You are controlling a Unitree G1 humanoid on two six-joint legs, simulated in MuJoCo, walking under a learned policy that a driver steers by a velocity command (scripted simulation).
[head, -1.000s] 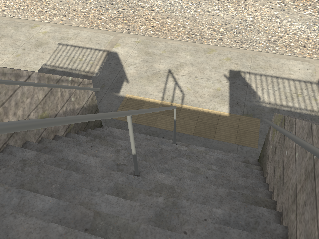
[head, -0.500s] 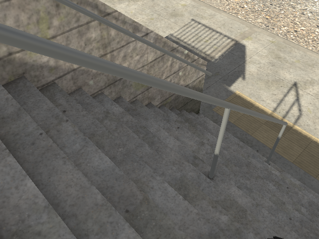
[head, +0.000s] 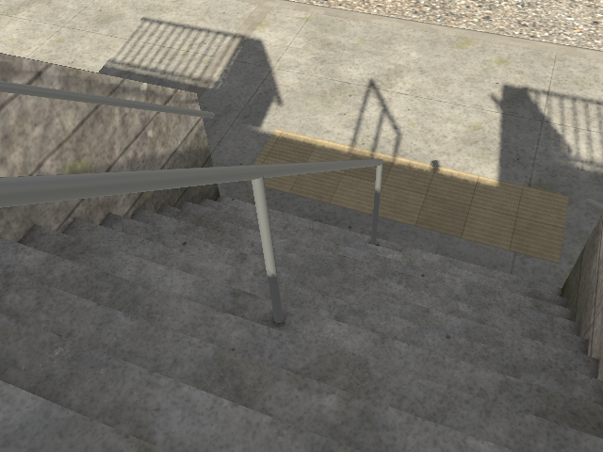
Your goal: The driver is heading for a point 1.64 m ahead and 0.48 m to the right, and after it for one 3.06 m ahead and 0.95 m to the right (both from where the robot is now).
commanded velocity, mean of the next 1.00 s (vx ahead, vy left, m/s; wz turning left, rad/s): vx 0.99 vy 0.00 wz -0.55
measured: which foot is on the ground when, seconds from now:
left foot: up 0.00-0.26, down 0.28-0.68, up 0.70-1.00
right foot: down 0.00-0.26, up 0.28-0.66, down 0.68-1.00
